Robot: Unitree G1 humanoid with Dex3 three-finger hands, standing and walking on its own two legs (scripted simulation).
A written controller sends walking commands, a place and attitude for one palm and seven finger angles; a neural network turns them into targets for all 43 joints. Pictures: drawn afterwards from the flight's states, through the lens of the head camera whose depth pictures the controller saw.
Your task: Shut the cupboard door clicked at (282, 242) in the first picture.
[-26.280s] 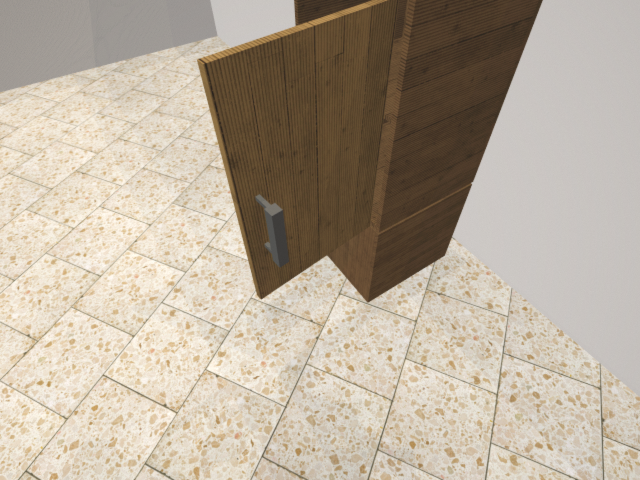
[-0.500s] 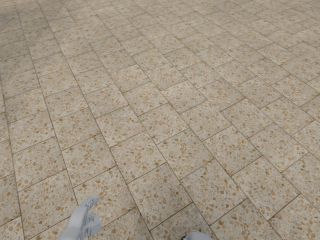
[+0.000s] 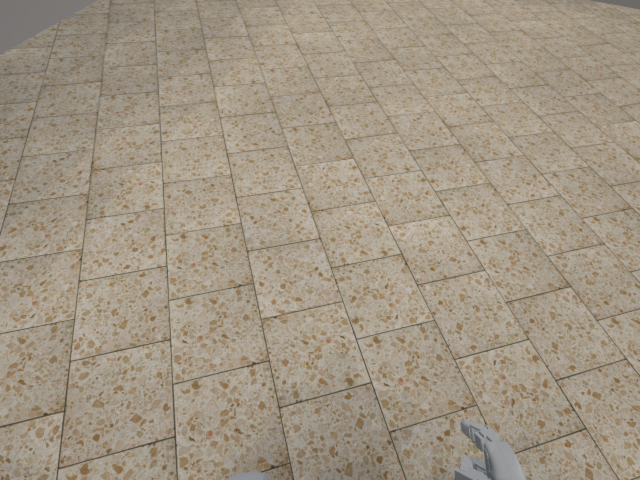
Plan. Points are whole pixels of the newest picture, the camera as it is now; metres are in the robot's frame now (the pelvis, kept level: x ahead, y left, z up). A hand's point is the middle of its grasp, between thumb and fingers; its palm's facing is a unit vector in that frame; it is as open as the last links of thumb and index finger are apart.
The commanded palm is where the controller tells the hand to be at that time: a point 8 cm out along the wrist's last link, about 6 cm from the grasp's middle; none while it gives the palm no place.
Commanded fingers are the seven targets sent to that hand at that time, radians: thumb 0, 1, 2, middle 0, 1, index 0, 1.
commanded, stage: turn to face it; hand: left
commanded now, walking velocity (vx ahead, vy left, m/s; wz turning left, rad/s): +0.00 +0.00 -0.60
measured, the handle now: out of the picture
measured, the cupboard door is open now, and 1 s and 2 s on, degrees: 66 66 66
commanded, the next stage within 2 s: none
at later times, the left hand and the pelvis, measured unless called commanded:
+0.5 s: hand (206, 454) +0.16 +0.18 -0.18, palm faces -0.23 -0.95 -0.20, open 7.4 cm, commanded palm none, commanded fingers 0.00 0.90 0.90 -0.20 -0.30 -0.20 -0.30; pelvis +0.05 +0.00 +0.00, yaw -18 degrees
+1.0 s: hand (303, 373) +0.29 +0.06 -0.14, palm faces -0.60 -0.76 -0.25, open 7.4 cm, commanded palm none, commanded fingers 0.00 0.90 0.90 -0.20 -0.30 -0.20 -0.30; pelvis +0.05 -0.01 -0.01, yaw -36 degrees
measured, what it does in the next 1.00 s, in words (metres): steps on the spot, turning right: right foot, then left foot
